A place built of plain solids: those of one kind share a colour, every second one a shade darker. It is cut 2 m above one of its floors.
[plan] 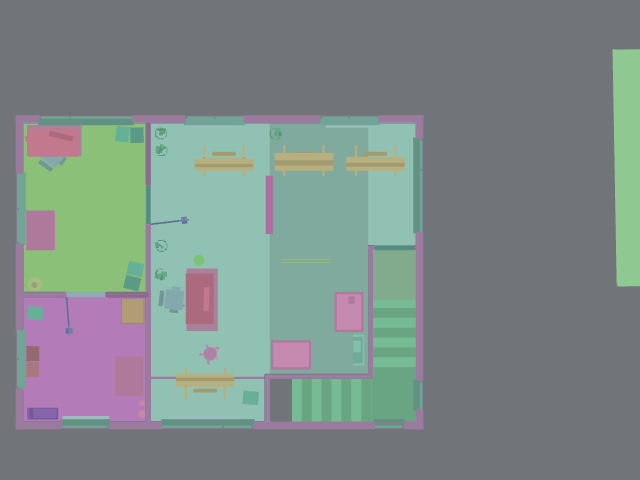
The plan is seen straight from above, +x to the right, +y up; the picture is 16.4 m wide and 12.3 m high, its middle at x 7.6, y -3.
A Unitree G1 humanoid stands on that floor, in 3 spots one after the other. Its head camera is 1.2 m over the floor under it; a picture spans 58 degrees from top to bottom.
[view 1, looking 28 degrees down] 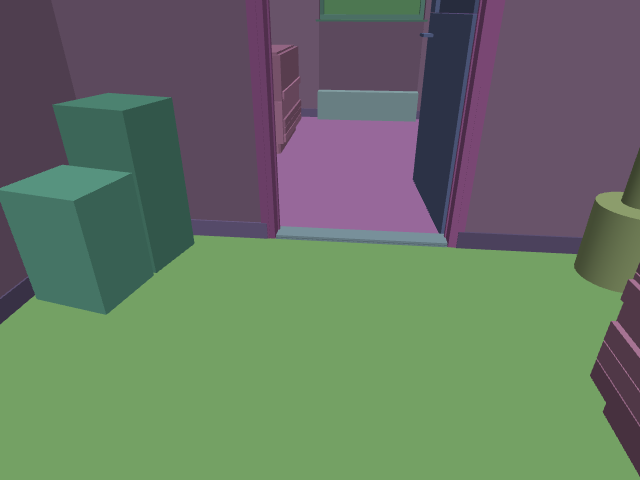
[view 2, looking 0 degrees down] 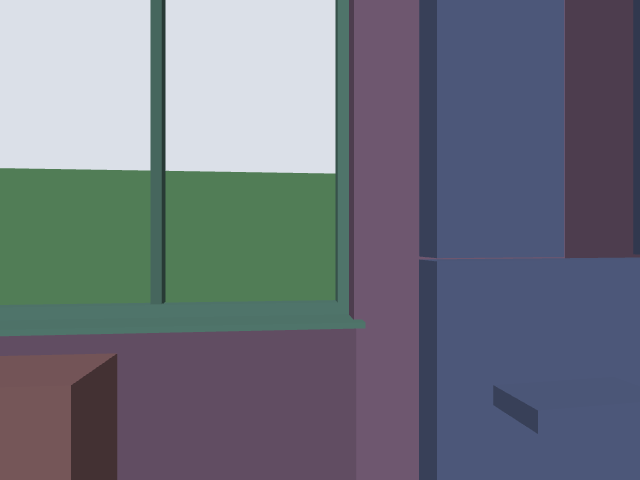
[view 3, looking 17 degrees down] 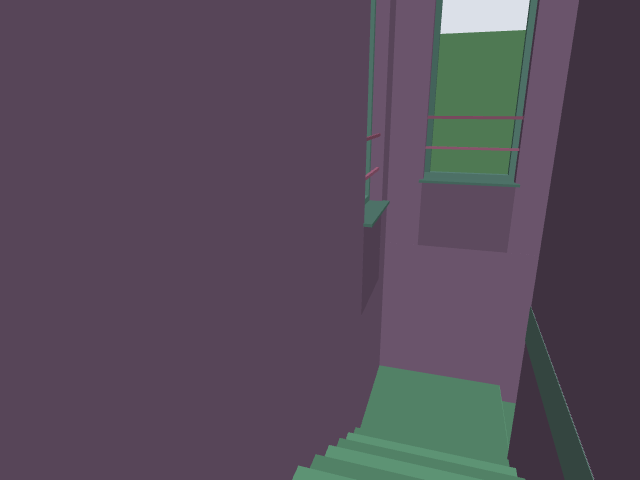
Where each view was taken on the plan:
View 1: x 1.60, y -2.10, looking -84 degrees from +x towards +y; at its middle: oak_sill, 2.54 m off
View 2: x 1.60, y -5.60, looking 174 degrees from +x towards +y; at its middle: yard_bound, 11.68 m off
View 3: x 9.51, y -3.79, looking -73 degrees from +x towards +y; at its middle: wall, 1.96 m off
